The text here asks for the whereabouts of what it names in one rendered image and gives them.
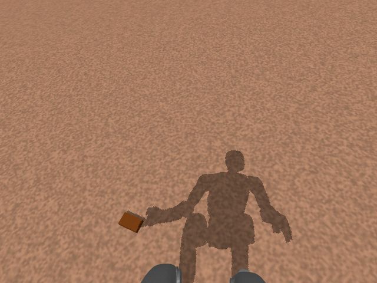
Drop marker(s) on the small box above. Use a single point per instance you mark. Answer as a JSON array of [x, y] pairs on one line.
[[131, 222]]

